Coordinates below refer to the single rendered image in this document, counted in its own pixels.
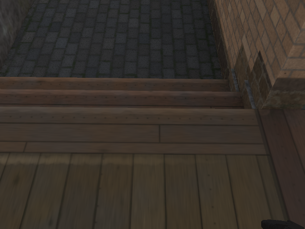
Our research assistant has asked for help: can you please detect stairs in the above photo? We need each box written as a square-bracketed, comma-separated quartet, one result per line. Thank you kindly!
[0, 76, 244, 109]

